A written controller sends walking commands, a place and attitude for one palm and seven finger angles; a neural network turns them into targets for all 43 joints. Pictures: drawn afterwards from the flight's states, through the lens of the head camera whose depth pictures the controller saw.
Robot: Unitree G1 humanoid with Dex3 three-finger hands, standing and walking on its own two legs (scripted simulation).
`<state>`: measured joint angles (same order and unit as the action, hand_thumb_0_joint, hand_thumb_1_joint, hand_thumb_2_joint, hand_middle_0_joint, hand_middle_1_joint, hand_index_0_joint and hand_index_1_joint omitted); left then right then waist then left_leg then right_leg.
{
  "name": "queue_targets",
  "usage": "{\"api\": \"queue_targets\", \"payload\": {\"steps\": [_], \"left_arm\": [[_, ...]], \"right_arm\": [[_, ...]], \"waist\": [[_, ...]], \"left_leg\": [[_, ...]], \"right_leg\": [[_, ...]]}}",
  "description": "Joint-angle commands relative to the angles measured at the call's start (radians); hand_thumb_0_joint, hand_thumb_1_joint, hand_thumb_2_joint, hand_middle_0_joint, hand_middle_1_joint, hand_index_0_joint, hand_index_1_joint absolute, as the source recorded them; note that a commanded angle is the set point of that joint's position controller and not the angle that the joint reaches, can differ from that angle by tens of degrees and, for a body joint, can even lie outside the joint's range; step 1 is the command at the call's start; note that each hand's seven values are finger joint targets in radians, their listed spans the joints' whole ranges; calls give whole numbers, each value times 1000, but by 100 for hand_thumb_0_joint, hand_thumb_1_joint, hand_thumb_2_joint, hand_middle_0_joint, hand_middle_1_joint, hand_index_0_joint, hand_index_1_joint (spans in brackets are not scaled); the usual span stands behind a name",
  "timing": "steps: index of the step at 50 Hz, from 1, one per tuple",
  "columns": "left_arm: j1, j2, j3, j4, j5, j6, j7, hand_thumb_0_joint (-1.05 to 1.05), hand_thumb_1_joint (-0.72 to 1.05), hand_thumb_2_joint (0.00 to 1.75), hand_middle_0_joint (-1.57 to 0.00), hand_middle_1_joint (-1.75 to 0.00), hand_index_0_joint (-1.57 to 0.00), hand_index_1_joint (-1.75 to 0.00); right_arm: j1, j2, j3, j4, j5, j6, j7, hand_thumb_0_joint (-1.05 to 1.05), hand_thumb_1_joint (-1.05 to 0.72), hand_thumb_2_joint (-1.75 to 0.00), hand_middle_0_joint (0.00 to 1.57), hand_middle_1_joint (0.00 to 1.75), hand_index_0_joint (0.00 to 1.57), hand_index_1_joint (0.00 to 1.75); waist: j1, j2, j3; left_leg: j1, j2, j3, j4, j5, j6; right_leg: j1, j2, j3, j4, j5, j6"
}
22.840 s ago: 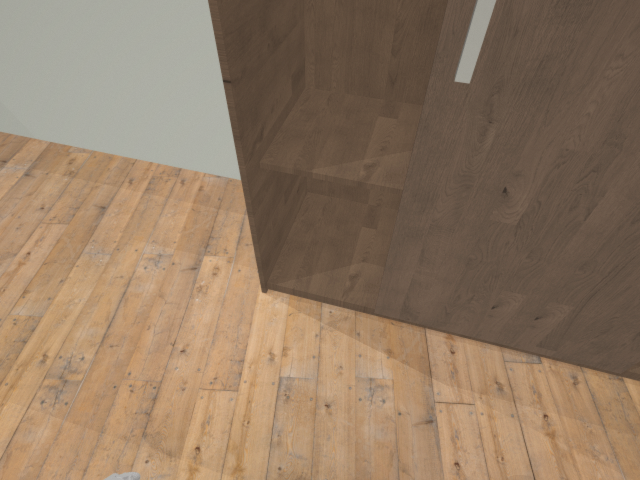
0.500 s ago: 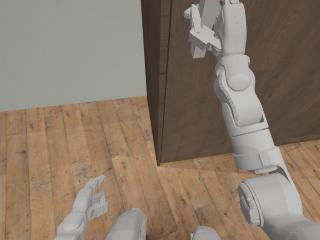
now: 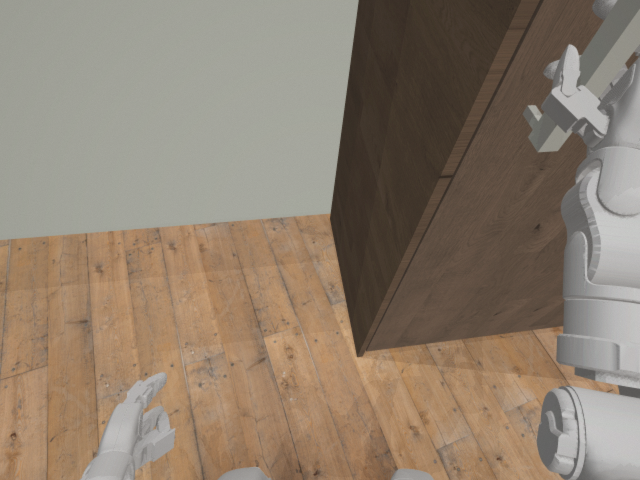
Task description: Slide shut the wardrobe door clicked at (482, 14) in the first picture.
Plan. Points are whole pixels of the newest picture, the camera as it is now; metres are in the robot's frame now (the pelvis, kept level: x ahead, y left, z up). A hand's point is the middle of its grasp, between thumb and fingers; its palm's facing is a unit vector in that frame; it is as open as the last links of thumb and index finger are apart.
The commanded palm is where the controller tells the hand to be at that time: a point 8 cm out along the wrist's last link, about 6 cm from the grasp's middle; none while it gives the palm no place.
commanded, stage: stop walking and hold the door there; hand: right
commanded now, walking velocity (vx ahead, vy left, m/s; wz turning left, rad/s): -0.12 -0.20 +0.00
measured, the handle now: (594, 42) +0.45 -0.25 +0.28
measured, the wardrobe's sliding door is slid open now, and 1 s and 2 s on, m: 0.00 0.00 0.00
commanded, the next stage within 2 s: none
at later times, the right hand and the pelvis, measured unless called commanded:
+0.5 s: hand (566, 94) +0.42 -0.23 +0.25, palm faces +0.31 +0.94 -0.13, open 7.0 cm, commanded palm +0.38 -0.25 +0.25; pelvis +0.01 -0.03 +0.02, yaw +8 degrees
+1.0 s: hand (568, 95) +0.41 -0.22 +0.25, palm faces +0.20 +0.98 -0.07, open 7.0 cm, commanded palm +0.38 -0.25 +0.25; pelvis -0.02 -0.08 +0.01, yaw +11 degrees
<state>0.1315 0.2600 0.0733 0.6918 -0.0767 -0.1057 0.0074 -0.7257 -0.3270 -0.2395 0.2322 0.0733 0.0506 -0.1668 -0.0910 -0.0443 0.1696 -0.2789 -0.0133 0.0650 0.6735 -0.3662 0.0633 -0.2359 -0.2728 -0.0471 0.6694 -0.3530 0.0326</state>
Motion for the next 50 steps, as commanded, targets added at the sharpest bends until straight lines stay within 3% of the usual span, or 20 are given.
{"api": "queue_targets", "payload": {"steps": [1,2,3,4,5,6,7,8,9,11,13,17,22,28,35,39,43,45,47,50], "left_arm": [[-7,99,17,-108,14,-47,39,0,90,90,-20,-30,-20,-30],[-40,75,-11,-133,13,-48,43,0,90,90,-20,-30,-20,-30],[-53,86,-14,-130,14,-45,56,0,90,90,-20,-30,-20,-30],[-76,92,-11,-159,9,-39,56,0,90,90,-20,-30,-20,-30],[-76,110,-1,-168,2,-32,37,0,90,90,-20,-30,-20,-30],[-90,84,-8,-185,2,-35,25,0,90,90,-20,-30,-20,-30],[-92,79,-10,-193,6,-39,21,0,90,90,-20,-30,-20,-30],[-90,89,-16,-194,11,-34,24,0,90,90,-20,-30,-20,-30],[-82,92,-21,-196,11,-28,23,0,90,90,-20,-30,-20,-30],[-84,85,-31,-207,10,-19,29,0,90,90,-20,-30,-20,-30],[-68,93,-27,-187,20,-7,43,0,90,90,-20,-30,-20,-30],[-83,83,-32,-191,26,13,51,0,90,90,-20,-30,-20,-30],[-93,86,-34,-207,21,27,58,0,90,90,-20,-30,-20,-30],[-101,84,-36,-198,27,42,65,0,90,90,-20,-30,-20,-30],[-94,90,-44,-183,36,52,76,0,90,90,-20,-30,-20,-30],[-94,88,-48,-173,38,55,79,0,90,90,-20,-30,-20,-30],[-88,88,-49,-166,38,58,83,0,90,90,-20,-30,-20,-30],[-77,91,-47,-160,39,58,85,0,90,90,-20,-30,-20,-30],[-82,79,-51,-164,40,56,84,0,90,90,-20,-30,-20,-30],[-76,85,-48,-156,40,60,88,0,90,90,-20,-30,-20,-30]], "right_arm": [[-218,-455,-197,-245,-41,-153,52,0,-90,-90,45,140,45,140],[-272,-316,-77,-398,-34,-164,68,0,-90,-90,45,140,45,140],[-246,-315,-75,-442,-25,-170,62,0,-90,-90,45,140,45,140],[-229,-280,-45,-463,-22,-176,65,0,-90,-90,45,140,45,140],[-192,-245,-16,-437,-24,-178,79,0,-90,-90,45,140,45,140],[-167,-161,55,-492,-26,-183,88,0,-90,-90,45,140,45,140],[-163,-196,15,-510,-39,-188,83,0,-90,-90,45,140,45,140],[-145,-228,0,-509,-43,-184,75,0,-90,-90,45,140,45,140],[-131,-239,-16,-494,-46,-176,71,0,-90,-90,45,140,45,140],[-139,-238,-9,-517,-32,-173,67,0,-90,-90,45,140,45,140],[-91,-303,-65,-505,-24,-170,51,0,-90,-90,45,140,45,140],[-16,-325,-112,-480,-21,-169,39,0,-90,-90,45,140,45,140],[-18,-284,-67,-505,-21,-156,37,0,-90,-90,45,140,45,140],[-72,-207,14,-485,-16,-145,43,0,-90,-90,45,140,45,140],[-112,-212,10,-428,-20,-143,36,0,-90,-90,45,140,45,140],[-137,-173,44,-405,-16,-144,39,0,-90,-90,45,140,45,140],[-154,-145,68,-398,-13,-148,42,0,-90,-90,45,140,45,140],[-150,-179,32,-382,-17,-151,37,0,-90,-90,45,140,45,140],[-174,-137,71,-405,-16,-155,43,0,-90,-90,45,140,45,140],[-156,-164,42,-380,-16,-154,39,0,-90,-90,45,140,45,140]], "waist": [[52,253,-589],[75,193,-631],[100,129,-639],[88,84,-675],[75,38,-669],[83,-95,-619],[83,-164,-574],[82,-183,-536],[90,-138,-522],[107,-45,-519],[110,-16,-524],[94,13,-536],[103,-17,-587],[101,-61,-530],[103,-47,-509],[105,-61,-490],[109,-58,-493],[104,-56,-496],[109,-49,-512],[107,-29,-509]], "left_leg": [[480,275,-321,-48,1455,-13],[482,251,-300,-10,1466,-6],[410,211,-234,43,1380,-29],[275,150,-191,56,1193,-67],[104,105,-200,36,837,-71],[-3,75,-118,-37,499,-85],[-60,50,-78,-90,346,-77],[-53,43,-52,-144,371,-70],[0,50,-56,-168,508,-62],[131,96,-127,-163,891,-47],[217,139,-190,-146,1054,-42],[196,123,-198,-166,932,-56],[217,114,-154,-115,1043,-46],[124,82,-131,-138,693,-54],[113,75,-119,-134,680,-54],[93,68,-116,-136,619,-56],[74,62,-107,-122,575,-56],[62,64,-103,-115,588,-55],[67,71,-102,-112,644,-52],[70,73,-104,-116,642,-53]], "right_leg": [[-120,162,-44,-48,-92,-12],[-38,158,-71,-161,30,-16],[110,132,-107,-284,298,-25],[286,69,-98,-261,694,-36],[433,0,-57,-221,916,-60],[520,-26,-72,-158,1074,-77],[564,-30,-97,-115,1129,-82],[551,-10,-115,-67,1133,-79],[486,4,-115,-39,1061,-64],[328,54,-112,-61,797,-30],[226,101,-107,-145,534,-15],[247,102,-90,-206,504,-26],[298,97,-104,-147,755,-34],[308,80,-85,-225,616,-44],[259,88,-92,-237,542,-44],[235,89,-89,-257,480,-48],[234,85,-84,-261,474,-50],[243,80,-89,-253,506,-50],[262,84,-96,-235,548,-43],[250,87,-96,-233,528,-42]]}}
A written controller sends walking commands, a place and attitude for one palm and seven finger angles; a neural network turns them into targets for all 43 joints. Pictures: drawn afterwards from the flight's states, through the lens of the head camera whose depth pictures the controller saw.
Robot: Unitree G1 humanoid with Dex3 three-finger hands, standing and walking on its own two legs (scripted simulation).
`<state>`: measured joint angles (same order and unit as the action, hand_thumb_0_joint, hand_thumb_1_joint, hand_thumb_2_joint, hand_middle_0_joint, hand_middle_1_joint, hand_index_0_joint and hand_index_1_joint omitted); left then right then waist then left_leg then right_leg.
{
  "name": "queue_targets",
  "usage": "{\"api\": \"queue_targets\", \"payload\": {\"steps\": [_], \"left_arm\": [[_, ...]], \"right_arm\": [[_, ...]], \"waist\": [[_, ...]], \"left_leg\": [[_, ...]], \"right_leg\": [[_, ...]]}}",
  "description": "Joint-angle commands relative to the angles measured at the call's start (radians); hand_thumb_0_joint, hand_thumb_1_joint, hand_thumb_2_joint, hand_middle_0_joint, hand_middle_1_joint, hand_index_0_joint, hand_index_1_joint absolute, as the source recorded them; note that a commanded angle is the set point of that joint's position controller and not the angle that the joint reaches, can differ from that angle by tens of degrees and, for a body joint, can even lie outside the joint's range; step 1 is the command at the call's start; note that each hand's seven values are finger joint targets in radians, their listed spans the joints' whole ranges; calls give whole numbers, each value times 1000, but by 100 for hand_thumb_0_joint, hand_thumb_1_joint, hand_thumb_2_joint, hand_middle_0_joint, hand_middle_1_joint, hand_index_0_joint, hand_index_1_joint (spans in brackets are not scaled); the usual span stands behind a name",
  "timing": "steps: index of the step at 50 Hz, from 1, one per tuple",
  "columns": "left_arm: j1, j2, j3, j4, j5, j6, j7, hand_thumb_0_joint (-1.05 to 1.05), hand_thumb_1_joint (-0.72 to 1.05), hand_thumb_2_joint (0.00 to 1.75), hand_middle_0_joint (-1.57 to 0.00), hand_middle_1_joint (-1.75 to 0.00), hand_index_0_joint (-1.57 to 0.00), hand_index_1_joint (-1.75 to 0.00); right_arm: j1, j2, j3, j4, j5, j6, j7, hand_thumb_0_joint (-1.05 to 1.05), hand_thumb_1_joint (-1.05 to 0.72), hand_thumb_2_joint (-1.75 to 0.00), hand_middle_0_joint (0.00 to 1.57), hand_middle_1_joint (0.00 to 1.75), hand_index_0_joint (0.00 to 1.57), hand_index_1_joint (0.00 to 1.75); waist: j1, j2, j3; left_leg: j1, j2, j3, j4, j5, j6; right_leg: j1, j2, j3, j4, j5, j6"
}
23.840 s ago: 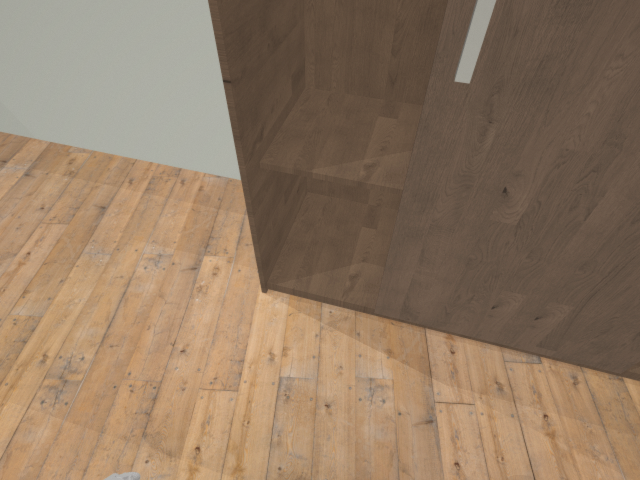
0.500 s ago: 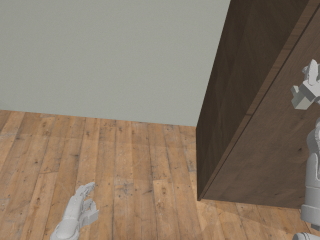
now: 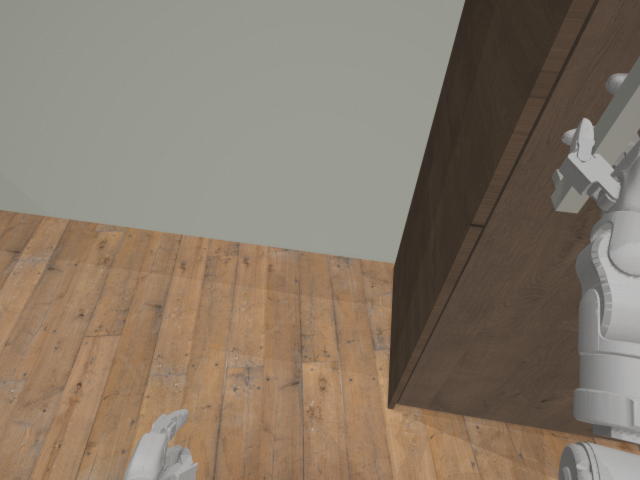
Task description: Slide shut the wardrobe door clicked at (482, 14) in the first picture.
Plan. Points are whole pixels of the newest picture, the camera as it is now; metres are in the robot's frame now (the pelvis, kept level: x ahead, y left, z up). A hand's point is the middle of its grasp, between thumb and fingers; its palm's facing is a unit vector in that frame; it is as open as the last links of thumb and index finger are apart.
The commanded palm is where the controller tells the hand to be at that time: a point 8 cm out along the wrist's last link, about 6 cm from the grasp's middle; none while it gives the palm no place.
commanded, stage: stop walking and hold the door there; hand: right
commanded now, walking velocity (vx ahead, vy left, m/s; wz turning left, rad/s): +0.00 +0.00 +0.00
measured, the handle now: (609, 116) +0.43 -0.25 +0.27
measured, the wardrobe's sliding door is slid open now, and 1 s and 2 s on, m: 0.00 0.00 0.00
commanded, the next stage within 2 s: loosen the grip on the handle in 1.72 s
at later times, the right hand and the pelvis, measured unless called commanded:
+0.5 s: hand (580, 160) +0.39 -0.23 +0.24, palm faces +0.34 +0.94 -0.11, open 7.0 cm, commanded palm +0.36 -0.25 +0.23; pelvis -0.01 -0.03 -0.01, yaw -2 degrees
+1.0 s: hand (589, 168) +0.39 -0.23 +0.23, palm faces +0.15 +0.98 -0.15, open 7.5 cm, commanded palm +0.36 -0.25 +0.23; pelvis -0.03 -0.12 -0.02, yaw -1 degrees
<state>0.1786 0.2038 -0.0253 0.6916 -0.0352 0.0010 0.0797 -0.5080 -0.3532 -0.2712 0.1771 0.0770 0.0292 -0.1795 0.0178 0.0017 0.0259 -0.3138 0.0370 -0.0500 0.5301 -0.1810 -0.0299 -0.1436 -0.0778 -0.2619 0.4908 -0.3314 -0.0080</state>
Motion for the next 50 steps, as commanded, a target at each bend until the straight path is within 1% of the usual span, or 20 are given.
{"api": "queue_targets", "payload": {"steps": [1,8,13,22,24,26,28,32,33,34,35,36,39,43,45,46,47,48,49,50], "left_arm": [[-118,144,53,-153,0,-46,16,0,90,90,-20,-30,-20,-30],[-132,134,48,-158,0,-41,18,0,90,90,-20,-30,-20,-30],[-128,147,55,-159,-1,-31,22,0,90,90,-20,-30,-20,-30],[-126,133,50,-175,2,41,36,0,90,90,-20,-30,-20,-30],[-142,148,60,-185,-8,51,34,0,90,90,-20,-30,-20,-30],[-169,133,50,-207,-16,38,17,0,90,90,-20,-30,-20,-30],[-162,130,45,-204,-11,17,2,0,90,90,-20,-30,-20,-30],[-168,145,38,-185,-5,-12,-23,0,90,90,-20,-30,-20,-30],[-182,146,36,-190,-3,-4,-24,0,90,90,-20,-30,-20,-30],[-185,137,39,-200,-2,13,-20,0,90,90,-20,-30,-20,-30],[-170,140,50,-207,6,13,-16,0,90,90,-20,-30,-20,-30],[-150,150,48,-187,18,7,-14,0,90,90,-20,-30,-20,-30],[-158,106,22,-170,15,-14,-8,0,90,90,-20,-30,-20,-30],[-191,61,5,-162,20,14,7,0,90,90,-20,-30,-20,-30],[-196,65,18,-173,15,13,13,0,90,90,-20,-30,-20,-30],[-203,105,34,-199,10,-2,8,0,90,90,-20,-30,-20,-30],[-187,118,42,-213,1,-15,-6,0,90,90,-20,-30,-20,-30],[-173,116,54,-203,-14,-23,-19,0,90,90,-20,-30,-20,-30],[-170,50,22,-183,-13,-40,-26,0,90,90,-20,-30,-20,-30],[-150,73,31,-150,-2,-57,-31,0,90,90,-20,-30,-20,-30]], "right_arm": [[-378,-148,65,-325,-20,-134,51,0,-90,-90,45,140,45,140],[-384,-94,109,-327,-15,-139,60,0,-90,-90,45,140,45,140],[-363,-153,57,-329,-20,-143,53,0,-90,-90,45,140,45,140],[-376,-199,23,-271,-42,-108,41,0,-90,-90,45,140,45,140],[-407,-181,43,-290,-36,-111,45,0,-90,-90,45,140,45,140],[-467,-104,110,-340,-32,-139,55,0,-90,-90,45,140,45,140],[-481,-74,126,-300,-23,-161,66,0,-90,-90,45,140,45,140],[-471,-60,142,-245,-22,-164,69,0,-90,-90,45,140,45,140],[-448,-82,122,-232,-26,-162,65,0,-90,-90,45,140,45,140],[-454,-150,80,-250,-36,-162,58,0,-90,-90,45,140,45,140],[-430,-180,36,-220,-17,-133,56,0,-90,-90,45,140,45,140],[-417,-180,44,-187,-17,-108,58,0,-90,-90,45,140,45,140],[-532,-168,42,-314,-31,-106,61,0,-90,-90,45,140,45,140],[-514,-99,104,-325,-37,-103,75,0,-90,-90,45,140,45,140],[-549,-38,154,-363,-31,-111,81,0,-90,-90,45,140,45,140],[-579,32,219,-419,-25,-127,91,0,-90,-90,45,140,45,140],[-636,116,301,-429,-21,-138,105,0,-90,-90,45,140,45,140],[-685,210,395,-344,-21,-150,124,0,-90,-90,45,140,45,140],[-709,302,467,-373,-18,-152,134,0,-90,-90,45,140,45,140],[-725,197,380,-357,-30,-160,125,0,-90,-90,45,140,45,140]], "waist": [[-2,-81,-374],[2,-92,-356],[2,-63,-373],[0,77,-433],[2,-15,-448],[4,-181,-432],[-6,-243,-361],[-35,-166,-318],[-50,-70,-319],[-55,163,-337],[-68,261,-335],[-68,177,-287],[-34,279,-363],[-29,249,-373],[-11,109,-385],[-18,-133,-409],[-5,-314,-437],[7,-186,-393],[29,-228,-340],[17,-216,-326]], "left_leg": [[106,25,6,30,468,43],[80,18,23,38,407,40],[114,41,2,29,533,46],[235,221,-82,44,805,83],[141,147,17,131,615,33],[-57,66,100,260,61,6],[-171,29,127,346,-251,16],[-21,51,164,117,-108,16],[134,106,92,9,87,42],[375,324,-234,-95,516,145],[377,543,-481,-180,664,275],[328,549,-437,-153,647,272],[382,430,-115,-19,751,177],[207,309,57,19,509,94],[84,201,140,137,287,39],[-53,102,188,283,46,-4],[-134,9,163,474,-380,-21],[-159,-21,98,590,-422,-5],[-255,-1,73,577,-383,-2],[-261,33,57,501,-339,1]], "right_leg": [[163,-105,117,-51,518,2],[167,-109,122,-61,527,3],[152,-89,114,-21,540,8],[-2,4,127,4,273,31],[121,-59,132,-32,576,21],[253,-167,193,-8,876,-19],[274,-210,215,-19,856,-90],[211,-171,188,52,816,-83],[70,-137,175,171,677,-60],[-241,-4,109,424,272,4],[-403,75,257,667,-255,47],[-449,48,385,764,-251,59],[-417,33,375,702,-192,64],[-116,85,153,190,-56,44],[106,79,72,-47,219,64],[205,-87,246,-59,396,22],[208,-259,441,-93,621,-92],[165,-317,507,-122,492,-161],[223,-286,491,-116,614,-182],[239,-273,445,-74,715,-174]]}}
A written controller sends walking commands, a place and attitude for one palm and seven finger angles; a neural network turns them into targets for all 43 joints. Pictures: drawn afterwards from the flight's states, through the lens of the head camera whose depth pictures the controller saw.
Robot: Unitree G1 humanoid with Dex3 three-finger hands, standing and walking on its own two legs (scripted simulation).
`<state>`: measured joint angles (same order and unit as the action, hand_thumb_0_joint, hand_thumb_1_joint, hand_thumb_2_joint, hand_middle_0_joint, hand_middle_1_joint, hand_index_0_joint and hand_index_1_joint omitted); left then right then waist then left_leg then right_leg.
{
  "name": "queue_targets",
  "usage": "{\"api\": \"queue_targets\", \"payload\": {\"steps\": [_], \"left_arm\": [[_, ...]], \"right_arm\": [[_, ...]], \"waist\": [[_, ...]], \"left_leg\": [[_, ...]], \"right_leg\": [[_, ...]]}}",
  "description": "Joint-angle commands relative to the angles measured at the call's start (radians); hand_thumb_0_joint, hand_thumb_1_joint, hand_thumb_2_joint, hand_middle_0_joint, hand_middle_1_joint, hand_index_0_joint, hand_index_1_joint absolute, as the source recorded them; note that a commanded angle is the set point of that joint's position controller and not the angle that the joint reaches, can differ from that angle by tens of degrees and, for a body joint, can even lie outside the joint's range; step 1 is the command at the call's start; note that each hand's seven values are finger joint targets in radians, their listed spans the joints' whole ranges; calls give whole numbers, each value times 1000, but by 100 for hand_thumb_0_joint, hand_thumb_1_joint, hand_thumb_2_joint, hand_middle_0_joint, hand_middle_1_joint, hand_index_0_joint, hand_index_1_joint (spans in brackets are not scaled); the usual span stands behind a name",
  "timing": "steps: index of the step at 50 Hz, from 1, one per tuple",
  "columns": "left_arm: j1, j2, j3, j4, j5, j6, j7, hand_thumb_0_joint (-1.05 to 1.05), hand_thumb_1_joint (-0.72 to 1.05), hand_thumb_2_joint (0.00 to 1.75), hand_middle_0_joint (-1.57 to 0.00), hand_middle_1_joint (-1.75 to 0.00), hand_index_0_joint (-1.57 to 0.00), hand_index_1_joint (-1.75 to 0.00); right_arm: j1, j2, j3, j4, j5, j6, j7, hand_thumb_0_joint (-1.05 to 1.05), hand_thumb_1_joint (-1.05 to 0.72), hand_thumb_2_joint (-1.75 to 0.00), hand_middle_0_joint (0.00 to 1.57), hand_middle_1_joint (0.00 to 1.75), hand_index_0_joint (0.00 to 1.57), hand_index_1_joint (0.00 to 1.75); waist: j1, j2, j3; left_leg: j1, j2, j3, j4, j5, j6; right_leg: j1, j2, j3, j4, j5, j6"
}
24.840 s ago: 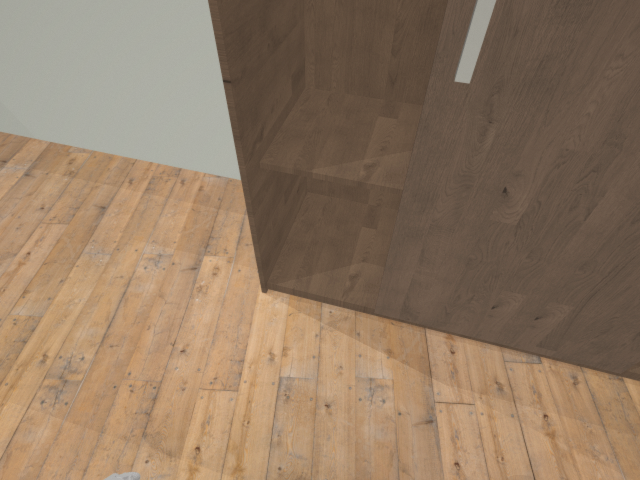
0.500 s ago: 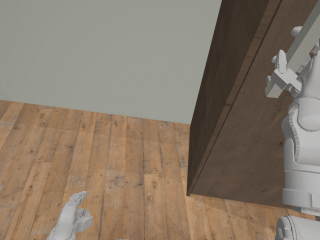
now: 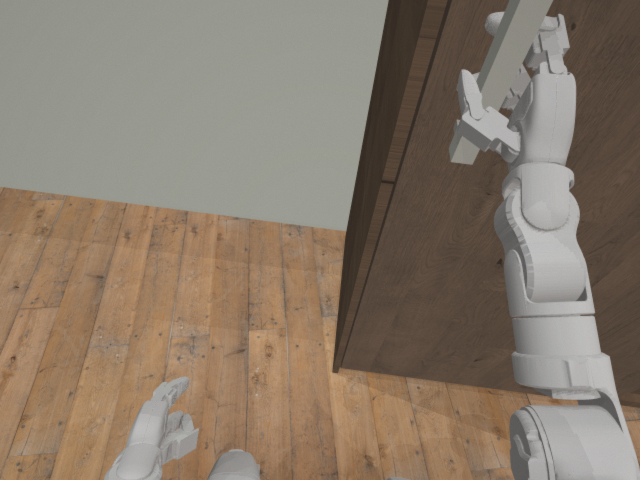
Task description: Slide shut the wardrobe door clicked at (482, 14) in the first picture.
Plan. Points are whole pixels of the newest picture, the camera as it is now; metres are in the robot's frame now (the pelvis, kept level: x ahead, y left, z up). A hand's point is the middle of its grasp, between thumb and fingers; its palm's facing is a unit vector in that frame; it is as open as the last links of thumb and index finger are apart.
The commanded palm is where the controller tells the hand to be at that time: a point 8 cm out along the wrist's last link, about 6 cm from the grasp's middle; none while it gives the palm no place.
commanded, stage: stop walking and hold the door there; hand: right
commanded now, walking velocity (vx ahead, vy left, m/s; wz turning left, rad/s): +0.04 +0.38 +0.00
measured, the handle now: (496, 58) +0.46 -0.13 +0.29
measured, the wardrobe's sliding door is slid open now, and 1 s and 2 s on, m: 0.00 0.00 0.00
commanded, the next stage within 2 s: loosen the grip on the handle in 0.72 s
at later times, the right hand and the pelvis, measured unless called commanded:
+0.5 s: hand (476, 115) +0.41 -0.11 +0.26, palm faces +0.03 +0.99 -0.16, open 7.6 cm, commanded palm +0.39 -0.13 +0.26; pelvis +0.00 -0.03 +0.02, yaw +1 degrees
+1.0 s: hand (483, 108) +0.41 -0.11 +0.27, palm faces -0.01 +1.00 -0.09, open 8.2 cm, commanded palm +0.38 -0.15 +0.26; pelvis -0.03 -0.02 +0.02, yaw +0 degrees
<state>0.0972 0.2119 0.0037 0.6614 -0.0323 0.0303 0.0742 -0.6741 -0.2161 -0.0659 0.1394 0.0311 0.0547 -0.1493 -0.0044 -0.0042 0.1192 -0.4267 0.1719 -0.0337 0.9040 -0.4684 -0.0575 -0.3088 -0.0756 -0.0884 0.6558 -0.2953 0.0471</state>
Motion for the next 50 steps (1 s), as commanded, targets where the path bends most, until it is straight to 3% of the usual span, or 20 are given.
{"api": "queue_targets", "payload": {"steps": [1,5,8,11,13,14,15,18,21,25,28,33,40,41,42,43,44,45,48,50], "left_arm": [[-63,76,7,-106,0,-95,-35,0,90,90,-20,-30,-20,-30],[-82,72,-2,-138,-3,-102,-52,0,90,90,-20,-30,-20,-30],[-57,60,6,-125,-5,-95,-32,0,90,90,-20,-30,-20,-30],[-69,45,-9,-125,6,-117,-25,0,90,90,-20,-30,-20,-30],[-68,54,-12,-108,11,-114,-15,0,90,90,-20,-30,-20,-30],[-67,64,-6,-121,10,-112,-19,0,90,90,-20,-30,-20,-30],[-63,79,6,-127,3,-104,-34,0,90,90,-20,-30,-20,-30],[-85,57,-10,-135,14,-99,-40,0,90,90,-20,-30,-20,-30],[-53,74,-5,-126,11,-106,-48,0,90,90,-20,-30,-20,-30],[-97,67,-8,-153,15,-94,-30,0,90,90,-20,-30,-20,-30],[-54,84,7,-129,7,-91,-16,0,90,90,-20,-30,-20,-30],[-52,89,5,-120,13,-86,-1,0,90,90,-20,-30,-20,-30],[-54,77,-5,-135,13,-84,3,0,90,90,-20,-30,-20,-30],[18,138,80,-118,30,-136,-14,0,90,90,-20,-30,-20,-30],[62,129,28,-62,31,-201,-42,0,90,90,-20,-30,-20,-30],[161,161,53,-78,-8,-214,-61,0,90,90,-20,-30,-20,-30],[111,135,39,-66,-14,-211,-47,0,90,90,-20,-30,-20,-30],[115,145,34,-60,-5,-206,-44,0,90,90,-20,-30,-20,-30],[95,144,22,-64,-2,-221,-51,0,90,90,-20,-30,-20,-30],[88,144,26,-86,-5,-241,-65,0,90,90,-20,-30,-20,-30]], "right_arm": [[-544,44,177,-292,8,-184,90,0,-90,-90,45,140,45,140],[-532,17,170,-295,2,-168,93,0,-90,-90,45,140,45,140],[-410,-88,77,-213,17,-134,81,0,-90,-90,45,140,45,140],[-453,-77,70,-263,11,-158,91,0,-90,-90,45,140,45,140],[-459,-21,136,-249,14,-167,92,0,-90,-90,45,140,45,140],[-466,21,173,-242,20,-172,96,0,-90,-90,45,140,45,140],[-474,55,199,-213,23,-175,102,0,-90,-90,45,140,45,140],[-533,81,224,-231,13,-191,101,0,-90,-90,45,140,45,140],[-495,59,191,-196,7,-194,93,0,-90,-90,45,140,45,140],[-488,36,189,-199,2,-191,107,0,-90,-90,45,140,45,140],[-417,-25,132,-179,17,-184,97,0,-90,-90,45,140,45,140],[-371,-37,105,-128,26,-190,98,0,-90,-90,45,140,45,140],[-372,-28,100,-135,26,-203,101,0,-90,-90,45,140,45,140],[-1084,-698,-392,25,-104,-198,81,0,-90,-90,45,140,45,140],[-811,-286,-175,570,-80,-80,128,0,-78,-84,45,140,45,140],[-614,-181,-136,407,-17,-79,158,0,-66,-78,45,140,45,140],[-576,-75,-96,363,17,-104,169,0,-54,-73,45,140,45,140],[-572,-105,-125,300,58,-134,163,0,-42,-67,45,140,45,140],[-611,-37,-52,328,70,-225,125,0,-5,-49,45,140,45,140],[-626,-36,-9,307,37,-307,94,0,19,-37,45,140,45,140]], "waist": [[34,-189,-417],[12,-97,-467],[8,264,-437],[-11,243,-478],[8,119,-510],[2,12,-534],[2,-63,-536],[20,-212,-421],[11,-70,-443],[21,-45,-445],[22,95,-509],[18,33,-483],[18,24,-478],[-18,389,-232],[110,381,-536],[19,102,-636],[40,-104,-558],[27,-155,-535],[70,82,-355],[62,87,-350]], "left_leg": [[-82,-100,52,15,-14,34],[239,-129,61,-396,406,57],[404,82,-198,-495,834,151],[535,75,-108,-394,1080,168],[485,12,-35,-308,978,126],[353,-48,14,-271,777,72],[213,-105,35,-292,489,40],[33,-139,25,-114,60,51],[73,-145,37,-298,132,59],[303,-76,-27,-444,579,72],[384,-40,-62,-449,808,80],[289,-76,-15,-495,593,51],[283,-84,-3,-513,580,48],[237,-129,-70,-609,717,-16],[398,-158,8,-386,933,90],[376,-156,54,-357,830,121],[243,-164,68,-388,666,105],[217,-164,61,-435,566,98],[137,-176,62,-493,308,84],[106,-175,45,-489,196,83]], "right_leg": [[401,-256,217,-201,745,-205],[310,-192,79,-72,597,-107],[13,30,29,79,-66,-15],[-45,48,95,41,-143,-32],[135,21,67,-220,187,-36],[299,-66,104,-241,570,-60],[414,-151,163,-210,698,-98],[391,-244,286,-296,659,-181],[489,-212,195,-184,896,-158],[244,-79,51,-161,450,-52],[228,-20,39,-146,392,-34],[301,-30,38,-204,400,-52],[301,-33,31,-216,426,-55],[184,-32,-12,-108,293,-113],[55,105,13,-246,429,-98],[171,89,13,-253,469,-51],[280,86,16,-205,466,-36],[305,84,20,-195,397,-33],[156,60,58,-234,103,-58],[132,57,57,-246,-6,-68]]}}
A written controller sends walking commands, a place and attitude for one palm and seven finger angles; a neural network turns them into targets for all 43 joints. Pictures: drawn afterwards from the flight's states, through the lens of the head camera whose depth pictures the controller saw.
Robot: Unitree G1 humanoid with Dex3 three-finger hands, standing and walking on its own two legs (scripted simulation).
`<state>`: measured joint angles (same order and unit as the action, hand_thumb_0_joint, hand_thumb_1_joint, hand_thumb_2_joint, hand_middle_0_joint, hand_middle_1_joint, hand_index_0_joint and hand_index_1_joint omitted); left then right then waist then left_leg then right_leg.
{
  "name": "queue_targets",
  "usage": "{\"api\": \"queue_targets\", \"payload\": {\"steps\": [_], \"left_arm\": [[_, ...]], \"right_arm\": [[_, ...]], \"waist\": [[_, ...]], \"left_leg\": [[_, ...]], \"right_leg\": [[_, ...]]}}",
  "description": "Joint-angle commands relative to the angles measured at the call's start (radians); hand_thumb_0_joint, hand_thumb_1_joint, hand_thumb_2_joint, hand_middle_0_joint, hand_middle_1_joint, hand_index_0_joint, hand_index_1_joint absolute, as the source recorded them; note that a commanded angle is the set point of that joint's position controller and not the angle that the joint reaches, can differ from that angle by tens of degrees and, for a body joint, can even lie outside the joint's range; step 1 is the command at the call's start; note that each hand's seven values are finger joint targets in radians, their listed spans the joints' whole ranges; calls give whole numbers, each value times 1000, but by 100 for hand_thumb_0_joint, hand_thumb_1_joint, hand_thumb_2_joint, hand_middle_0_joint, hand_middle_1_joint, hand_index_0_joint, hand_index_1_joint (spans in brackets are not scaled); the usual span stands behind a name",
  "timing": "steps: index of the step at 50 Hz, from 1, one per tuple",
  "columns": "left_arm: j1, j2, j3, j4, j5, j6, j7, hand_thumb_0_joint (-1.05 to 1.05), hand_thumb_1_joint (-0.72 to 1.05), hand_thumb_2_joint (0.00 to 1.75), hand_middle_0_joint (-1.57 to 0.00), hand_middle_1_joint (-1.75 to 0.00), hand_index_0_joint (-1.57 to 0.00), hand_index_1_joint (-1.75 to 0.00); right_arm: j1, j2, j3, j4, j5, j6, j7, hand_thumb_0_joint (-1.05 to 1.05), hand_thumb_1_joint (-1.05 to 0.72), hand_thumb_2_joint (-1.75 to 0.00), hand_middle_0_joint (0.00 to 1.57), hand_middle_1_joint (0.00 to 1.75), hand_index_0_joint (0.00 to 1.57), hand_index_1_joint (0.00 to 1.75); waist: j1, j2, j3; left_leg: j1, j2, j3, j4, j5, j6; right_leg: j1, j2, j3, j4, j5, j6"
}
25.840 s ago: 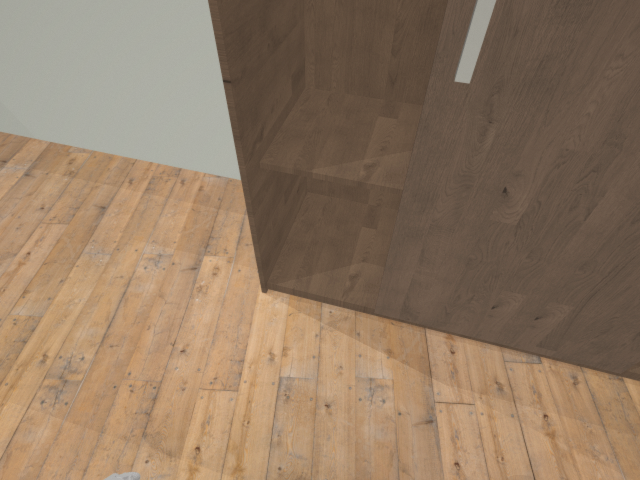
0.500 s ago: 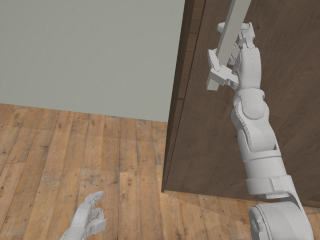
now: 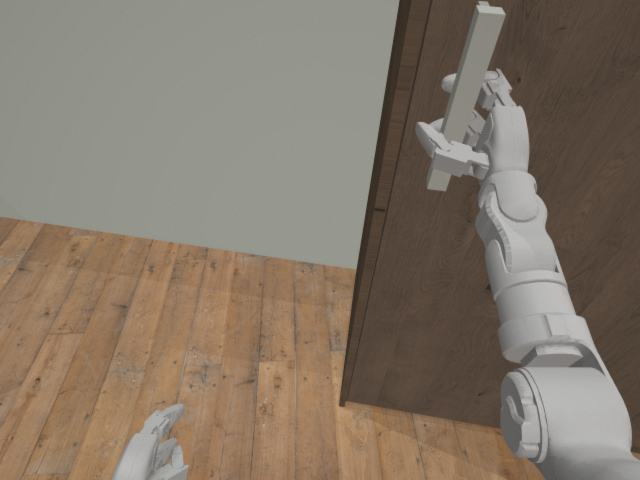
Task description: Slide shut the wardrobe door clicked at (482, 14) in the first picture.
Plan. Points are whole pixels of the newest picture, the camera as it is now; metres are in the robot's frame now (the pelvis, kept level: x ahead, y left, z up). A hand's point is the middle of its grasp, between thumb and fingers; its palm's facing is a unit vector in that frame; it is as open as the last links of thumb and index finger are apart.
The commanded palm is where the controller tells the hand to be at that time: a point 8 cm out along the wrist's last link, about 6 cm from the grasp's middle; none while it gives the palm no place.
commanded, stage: loosen the grip on the handle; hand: right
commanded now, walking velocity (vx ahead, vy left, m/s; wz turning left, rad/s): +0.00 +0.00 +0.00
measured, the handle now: (457, 104) +0.49 -0.11 +0.27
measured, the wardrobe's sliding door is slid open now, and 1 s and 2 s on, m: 0.00 0.00 0.01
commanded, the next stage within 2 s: slip the hand off the handle in 0.40 s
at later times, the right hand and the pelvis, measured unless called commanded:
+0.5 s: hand (445, 149) +0.43 -0.09 +0.24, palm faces -0.01 +0.99 -0.12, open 15.1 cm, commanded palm +0.42 -0.15 +0.23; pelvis +0.00 -0.02 +0.00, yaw +0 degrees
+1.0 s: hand (452, 149) +0.43 -0.10 +0.24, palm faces -0.06 +0.99 -0.13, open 15.0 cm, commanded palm +0.41 -0.20 +0.23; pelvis +0.02 -0.02 +0.00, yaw +2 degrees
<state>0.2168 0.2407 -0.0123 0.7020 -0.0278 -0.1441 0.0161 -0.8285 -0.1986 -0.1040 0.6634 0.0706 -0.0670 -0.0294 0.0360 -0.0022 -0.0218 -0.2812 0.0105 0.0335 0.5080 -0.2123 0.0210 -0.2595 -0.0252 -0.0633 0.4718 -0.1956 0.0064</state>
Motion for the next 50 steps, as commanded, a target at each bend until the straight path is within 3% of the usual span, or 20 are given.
{"api": "queue_targets", "payload": {"steps": [1,3,4,6,10,11,15,19,20,23,24,27,29,31,37,41,42,44,46,50], "left_arm": [[-28,115,40,-129,-9,-75,-11,0,90,90,-20,-30,-20,-30],[-11,120,44,-127,-8,-85,-14,0,90,90,-20,-30,-20,-30],[-6,123,43,-134,-8,-90,-16,0,90,90,-20,-30,-20,-30],[-3,120,42,-130,-13,-101,-16,0,90,90,-20,-30,-20,-30],[25,129,47,-106,-14,-115,-7,0,90,90,-20,-30,-20,-30],[41,143,49,-86,-11,-110,2,0,90,90,-20,-30,-20,-30],[38,131,43,-75,-13,-105,9,0,90,90,-20,-30,-20,-30],[37,132,43,-71,-9,-104,9,0,90,90,-20,-30,-20,-30],[39,125,39,-72,-7,-104,7,0,90,90,-20,-30,-20,-30],[37,131,38,-70,-1,-93,11,0,90,90,-20,-30,-20,-30],[34,128,35,-73,-1,-89,10,0,90,90,-20,-30,-20,-30],[28,120,33,-88,3,-78,12,0,90,90,-20,-30,-20,-30],[21,121,29,-91,4,-63,18,0,90,90,-20,-30,-20,-30],[10,119,25,-104,5,-51,26,0,90,90,-20,-30,-20,-30],[-27,111,11,-129,0,-13,49,0,90,90,-20,-30,-20,-30],[-48,109,7,-147,-6,8,62,0,90,90,-20,-30,-20,-30],[-51,107,4,-149,-6,12,65,0,90,90,-20,-30,-20,-30],[-51,113,7,-153,-6,21,70,0,90,90,-20,-30,-20,-30],[-66,104,6,-163,-9,29,72,0,90,90,-20,-30,-20,-30],[-69,110,9,-169,-9,40,74,0,90,90,-20,-30,-20,-30]], "right_arm": [[-498,-60,46,-222,-22,-216,-41,0,31,-32,45,140,45,140],[-515,-126,17,-197,-56,-253,-66,0,55,-20,42,137,42,137],[-521,-135,27,-195,-70,-265,-69,0,55,-20,41,135,41,135],[-543,-107,72,-182,-77,-272,-65,0,55,-20,38,132,38,132],[-558,-134,59,-169,-69,-252,-60,0,55,-20,33,125,33,125],[-521,-239,-29,-94,-72,-240,-62,0,55,-20,32,123,32,123],[-529,-147,32,-135,-31,-220,-42,0,55,-20,26,117,26,117],[-481,-134,16,-182,-14,-202,-47,0,55,-20,25,115,25,115],[-485,-91,48,-199,-12,-197,-50,0,55,-20,25,115,25,115],[-443,-132,4,-194,-20,-184,-68,0,55,-20,25,115,25,115],[-452,-107,29,-191,-26,-180,-69,0,55,-20,25,115,25,115],[-454,-119,22,-229,-42,-175,-79,0,55,-20,25,115,25,115],[-436,-160,-12,-203,-48,-166,-82,0,55,-20,25,115,25,115],[-417,-188,-39,-215,-42,-161,-77,0,55,-20,25,115,25,115],[-370,-240,-89,-242,-14,-140,-50,0,55,-20,25,115,25,115],[-274,-274,-137,-276,18,-124,-39,0,55,-20,25,115,25,115],[-278,-265,-126,-291,20,-119,-37,0,55,-20,25,115,25,115],[-245,-314,-173,-321,28,-115,-37,0,55,-20,25,115,25,115],[-199,-292,-163,-351,36,-104,-32,0,55,-20,25,115,25,115],[-162,-311,-181,-390,42,-84,-33,0,55,-20,25,115,25,115]], "waist": [[24,77,-214],[21,71,-218],[22,90,-242],[30,66,-226],[36,60,-241],[27,113,-209],[36,80,-198],[17,58,-227],[23,57,-220],[11,95,-207],[22,79,-199],[9,41,-233],[6,72,-229],[-6,103,-232],[-31,67,-229],[-59,97,-224],[-56,87,-214],[-69,94,-232],[-75,83,-230],[-74,91,-224]], "left_leg": [[-55,-13,-28,-89,-104,4],[-56,-11,-41,-87,-149,7],[-38,-11,-49,-89,-163,4],[-59,-10,-59,-98,-200,4],[-43,-9,-67,-112,-194,1],[-27,-5,-77,-131,-214,-4],[-23,-4,-67,-142,-182,-5],[-4,-10,-44,-120,-84,0],[-12,-12,-37,-116,-62,-1],[-5,-14,-29,-112,-31,-2],[-16,-13,-27,-108,-20,-3],[-16,-13,-22,-91,4,0],[-4,-12,-25,-96,5,-2],[24,-10,-28,-102,7,-3],[70,-5,-33,-113,30,1],[117,-5,-32,-122,55,3],[118,-4,-34,-126,63,3],[151,-4,-36,-126,97,4],[170,-4,-37,-125,131,4],[173,-5,-38,-135,115,0]], "right_leg": [[69,11,35,-63,-162,-28],[38,15,34,-53,-202,-32],[25,20,28,-51,-198,-36],[19,23,19,-44,-216,-36],[19,23,19,-44,-207,-39],[-22,24,14,-40,-202,-43],[8,25,18,-54,-178,-42],[48,20,31,-64,-110,-38],[64,18,34,-65,-94,-37],[57,15,41,-63,-64,-38],[61,15,42,-65,-53,-37],[93,11,49,-64,-38,-31],[76,11,48,-62,-33,-34],[69,10,44,-66,-29,-36],[70,9,30,-70,2,-33],[64,4,26,-80,32,-30],[67,4,23,-81,38,-31],[68,3,18,-82,70,-31],[74,4,7,-83,93,-30],[72,5,3,-87,82,-31]]}}
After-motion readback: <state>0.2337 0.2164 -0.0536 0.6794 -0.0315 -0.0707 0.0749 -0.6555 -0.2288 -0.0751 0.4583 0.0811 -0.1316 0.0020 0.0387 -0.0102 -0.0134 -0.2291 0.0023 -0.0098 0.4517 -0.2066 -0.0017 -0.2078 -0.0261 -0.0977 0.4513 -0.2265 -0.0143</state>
